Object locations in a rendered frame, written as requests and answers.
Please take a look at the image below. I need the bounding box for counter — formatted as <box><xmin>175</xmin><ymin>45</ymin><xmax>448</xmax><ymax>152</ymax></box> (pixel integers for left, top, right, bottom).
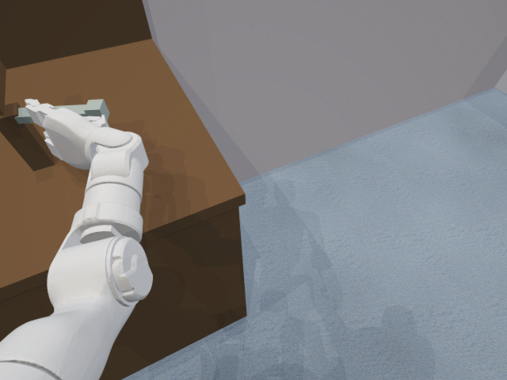
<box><xmin>0</xmin><ymin>0</ymin><xmax>247</xmax><ymax>380</ymax></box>

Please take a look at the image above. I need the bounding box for robot left hand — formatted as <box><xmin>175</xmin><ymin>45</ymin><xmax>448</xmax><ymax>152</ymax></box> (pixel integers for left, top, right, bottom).
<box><xmin>25</xmin><ymin>99</ymin><xmax>109</xmax><ymax>170</ymax></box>

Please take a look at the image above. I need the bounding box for left robot upper arm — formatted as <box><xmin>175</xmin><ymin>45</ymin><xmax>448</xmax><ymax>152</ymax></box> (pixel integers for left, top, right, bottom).
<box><xmin>0</xmin><ymin>236</ymin><xmax>153</xmax><ymax>380</ymax></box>

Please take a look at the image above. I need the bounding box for robot left forearm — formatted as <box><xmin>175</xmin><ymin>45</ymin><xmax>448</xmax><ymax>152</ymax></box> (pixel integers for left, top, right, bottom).
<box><xmin>47</xmin><ymin>127</ymin><xmax>149</xmax><ymax>304</ymax></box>

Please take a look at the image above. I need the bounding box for tap lever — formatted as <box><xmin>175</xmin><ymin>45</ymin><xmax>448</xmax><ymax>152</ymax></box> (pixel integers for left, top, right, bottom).
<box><xmin>14</xmin><ymin>99</ymin><xmax>109</xmax><ymax>124</ymax></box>

